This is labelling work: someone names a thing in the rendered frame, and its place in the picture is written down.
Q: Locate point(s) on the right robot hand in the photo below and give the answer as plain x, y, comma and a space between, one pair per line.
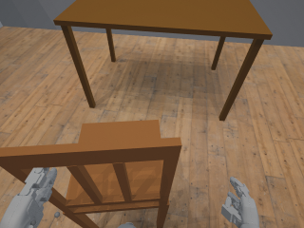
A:
244, 210

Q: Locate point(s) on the left robot hand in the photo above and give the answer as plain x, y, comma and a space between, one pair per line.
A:
27, 205

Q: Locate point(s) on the table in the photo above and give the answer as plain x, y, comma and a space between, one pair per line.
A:
222, 18

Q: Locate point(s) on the chair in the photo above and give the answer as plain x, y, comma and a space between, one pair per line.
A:
115, 166

